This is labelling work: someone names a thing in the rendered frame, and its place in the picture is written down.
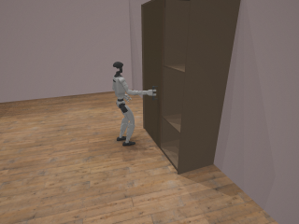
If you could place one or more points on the robot right thigh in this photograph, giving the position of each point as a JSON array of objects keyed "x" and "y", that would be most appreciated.
[{"x": 129, "y": 114}]

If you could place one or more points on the right robot shin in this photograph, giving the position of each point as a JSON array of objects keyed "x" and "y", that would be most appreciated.
[{"x": 129, "y": 132}]

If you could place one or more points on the right robot hand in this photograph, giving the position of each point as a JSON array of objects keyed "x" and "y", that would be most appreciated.
[{"x": 150, "y": 93}]

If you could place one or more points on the right robot forearm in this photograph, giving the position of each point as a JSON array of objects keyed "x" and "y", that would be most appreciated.
[{"x": 137, "y": 92}]

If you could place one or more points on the left robot hand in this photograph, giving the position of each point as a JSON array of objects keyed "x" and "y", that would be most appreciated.
[{"x": 125, "y": 97}]

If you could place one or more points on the right robot upper arm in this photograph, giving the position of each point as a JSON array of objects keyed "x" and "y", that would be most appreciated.
[{"x": 124, "y": 84}]

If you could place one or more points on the handle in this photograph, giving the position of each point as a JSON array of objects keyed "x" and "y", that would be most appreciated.
[{"x": 153, "y": 97}]

